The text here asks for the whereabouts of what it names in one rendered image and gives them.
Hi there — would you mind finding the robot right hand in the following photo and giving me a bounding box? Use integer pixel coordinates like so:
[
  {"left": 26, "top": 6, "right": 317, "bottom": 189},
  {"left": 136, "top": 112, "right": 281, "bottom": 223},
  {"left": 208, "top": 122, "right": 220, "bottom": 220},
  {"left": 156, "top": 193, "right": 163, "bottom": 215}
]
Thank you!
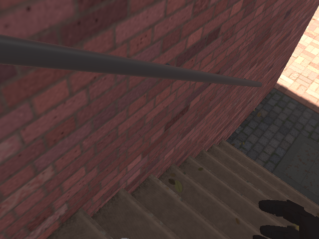
[{"left": 252, "top": 199, "right": 319, "bottom": 239}]

